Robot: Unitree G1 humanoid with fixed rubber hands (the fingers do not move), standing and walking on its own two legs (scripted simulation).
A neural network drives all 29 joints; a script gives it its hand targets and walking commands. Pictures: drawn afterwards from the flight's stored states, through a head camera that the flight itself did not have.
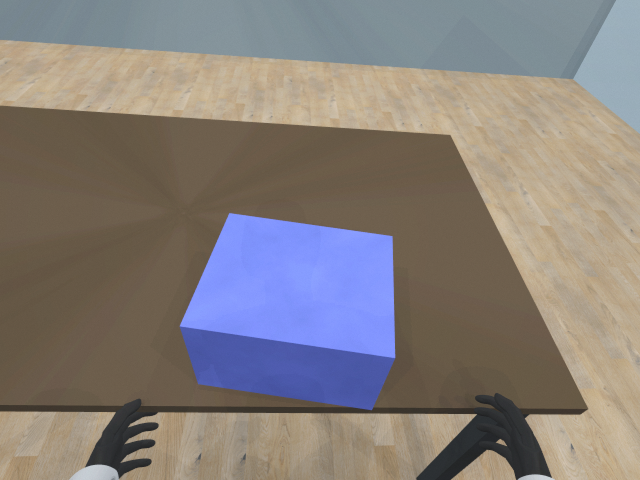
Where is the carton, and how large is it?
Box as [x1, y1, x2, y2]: [180, 213, 394, 409]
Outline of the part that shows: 229,213 180,324 183,338 198,383 371,409 394,359 392,236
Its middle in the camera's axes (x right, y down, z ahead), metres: -0.04 +0.10 +0.57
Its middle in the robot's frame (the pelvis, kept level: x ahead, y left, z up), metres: +0.35 +0.04 +0.00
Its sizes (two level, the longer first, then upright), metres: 0.250 0.202 0.151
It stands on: a table, 0.68 m high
